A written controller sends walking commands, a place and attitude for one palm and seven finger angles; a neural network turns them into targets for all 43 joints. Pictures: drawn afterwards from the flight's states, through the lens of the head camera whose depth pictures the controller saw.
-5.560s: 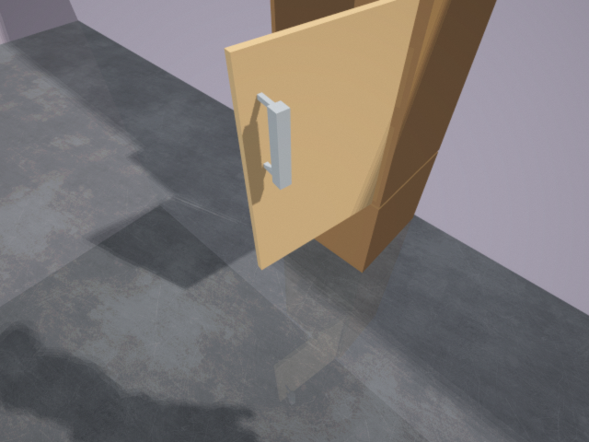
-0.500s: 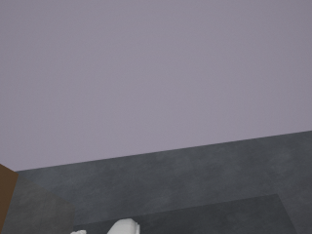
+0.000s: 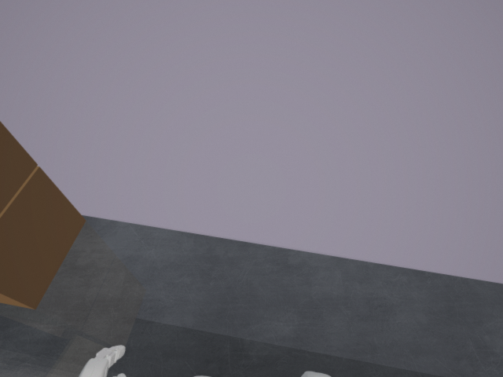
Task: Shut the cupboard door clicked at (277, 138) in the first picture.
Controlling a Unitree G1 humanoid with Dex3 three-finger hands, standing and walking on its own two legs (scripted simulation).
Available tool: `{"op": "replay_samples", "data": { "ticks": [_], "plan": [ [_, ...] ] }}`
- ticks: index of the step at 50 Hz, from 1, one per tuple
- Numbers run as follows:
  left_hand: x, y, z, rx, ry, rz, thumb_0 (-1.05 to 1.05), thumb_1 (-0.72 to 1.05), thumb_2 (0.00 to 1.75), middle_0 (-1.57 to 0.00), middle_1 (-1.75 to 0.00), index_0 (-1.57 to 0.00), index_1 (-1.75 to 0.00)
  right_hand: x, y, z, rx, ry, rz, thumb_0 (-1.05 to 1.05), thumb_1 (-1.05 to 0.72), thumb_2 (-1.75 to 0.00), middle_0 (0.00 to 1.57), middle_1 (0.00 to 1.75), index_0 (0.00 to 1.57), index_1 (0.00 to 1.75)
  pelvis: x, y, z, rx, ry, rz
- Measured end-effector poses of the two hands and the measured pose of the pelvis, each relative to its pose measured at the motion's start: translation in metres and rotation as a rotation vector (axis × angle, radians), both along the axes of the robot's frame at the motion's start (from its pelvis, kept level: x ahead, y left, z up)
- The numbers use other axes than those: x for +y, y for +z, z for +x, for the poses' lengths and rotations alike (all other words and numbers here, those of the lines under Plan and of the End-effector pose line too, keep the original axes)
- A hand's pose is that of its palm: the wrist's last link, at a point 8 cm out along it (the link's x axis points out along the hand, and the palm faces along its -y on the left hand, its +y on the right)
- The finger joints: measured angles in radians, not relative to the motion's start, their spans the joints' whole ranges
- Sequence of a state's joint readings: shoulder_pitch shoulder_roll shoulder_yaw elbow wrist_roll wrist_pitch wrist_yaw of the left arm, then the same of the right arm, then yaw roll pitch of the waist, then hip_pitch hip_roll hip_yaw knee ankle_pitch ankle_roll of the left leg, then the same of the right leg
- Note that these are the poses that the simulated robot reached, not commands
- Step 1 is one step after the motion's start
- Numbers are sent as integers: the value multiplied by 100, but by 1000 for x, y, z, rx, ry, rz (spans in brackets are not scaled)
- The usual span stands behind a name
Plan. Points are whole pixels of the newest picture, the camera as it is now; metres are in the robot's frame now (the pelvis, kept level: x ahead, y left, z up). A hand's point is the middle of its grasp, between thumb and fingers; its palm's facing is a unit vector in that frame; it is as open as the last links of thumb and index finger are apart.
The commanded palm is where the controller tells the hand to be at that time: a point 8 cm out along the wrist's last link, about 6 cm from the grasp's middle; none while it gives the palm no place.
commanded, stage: turn to face it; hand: left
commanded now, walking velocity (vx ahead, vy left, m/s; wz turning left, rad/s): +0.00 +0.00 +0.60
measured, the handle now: out of the picture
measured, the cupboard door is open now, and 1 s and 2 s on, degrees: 79 79 79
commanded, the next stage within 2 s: take the last steps up to it in 1.88 s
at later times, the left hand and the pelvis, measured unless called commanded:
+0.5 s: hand out of the picture -0.01 +0.22 -0.19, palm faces +0.34 -0.91 -0.23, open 7.4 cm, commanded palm none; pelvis +0.00 +0.00 -0.01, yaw +18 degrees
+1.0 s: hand out of the picture -0.02 +0.16 -0.15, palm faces +0.59 -0.77 -0.24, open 7.4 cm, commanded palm none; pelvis +0.02 -0.05 +0.00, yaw +37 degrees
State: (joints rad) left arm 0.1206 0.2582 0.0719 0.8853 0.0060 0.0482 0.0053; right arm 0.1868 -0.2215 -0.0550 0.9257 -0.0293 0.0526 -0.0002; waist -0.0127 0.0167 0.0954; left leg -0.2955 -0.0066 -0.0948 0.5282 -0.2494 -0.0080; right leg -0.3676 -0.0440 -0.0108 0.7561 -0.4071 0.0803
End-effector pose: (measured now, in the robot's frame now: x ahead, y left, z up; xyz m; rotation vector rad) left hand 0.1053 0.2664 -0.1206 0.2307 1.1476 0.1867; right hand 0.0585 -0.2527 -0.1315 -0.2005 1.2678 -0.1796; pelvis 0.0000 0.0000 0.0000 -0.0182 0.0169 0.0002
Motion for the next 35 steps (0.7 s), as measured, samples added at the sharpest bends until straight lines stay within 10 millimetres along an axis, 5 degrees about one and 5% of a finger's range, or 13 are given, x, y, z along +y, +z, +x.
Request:
{"op": "replay_samples", "data": {
  "ticks": [5, 11, 16, 23, 29, 35],
  "plan": [
    [-20, 4, -10, -44, 29, 34, 1, 91, 90, -20, -30, -20, -30, -24, -18, 8, 23, 23, 22, 0, -91, -90, 21, 30, 20, 30, -19, -8, -1, -6, 64, 25],
    [-39, 3, -45, 15, 107, -13, 1, 91, 90, -21, -30, -20, -30, -28, -6, 33, 27, 90, 20, 0, -91, -90, 20, 30, 19, 30, -24, 2, 3, -8, 146, 43],
    [-41, -12, -79, 49, 194, -71, 1, 91, 90, -21, -30, -20, -30, -10, 3, 69, 1, 201, 0, 0, -91, -90, 20, 30, 19, 30, -17, 0, 3, -5, 213, 47],
    [-11, -40, -131, 133, 337, -90, 1, 91, 90, -21, -30, -20, -30, 30, 8, 113, -103, 349, -40, 0, -91, -90, 20, 30, 19, 30, 0, -14, 0, -6, 296, 22],
    [6, -19, -134, 88, 409, -48, 1, 91, 90, -20, -30, -20, -30, 42, 14, 115, -80, 414, -35, 0, -91, -90, 21, 30, 20, 30, -2, -1, 1, -2, 366, 2],
    [2, -1, -122, 10, 447, -2, 1, 91, 90, -20, -30, -20, -30, 34, 5, 115, -28, 454, -3, 0, -91, -90, 21, 30, 20, 30, -18, 1, 6, -4, 438, 1]
  ]
}}
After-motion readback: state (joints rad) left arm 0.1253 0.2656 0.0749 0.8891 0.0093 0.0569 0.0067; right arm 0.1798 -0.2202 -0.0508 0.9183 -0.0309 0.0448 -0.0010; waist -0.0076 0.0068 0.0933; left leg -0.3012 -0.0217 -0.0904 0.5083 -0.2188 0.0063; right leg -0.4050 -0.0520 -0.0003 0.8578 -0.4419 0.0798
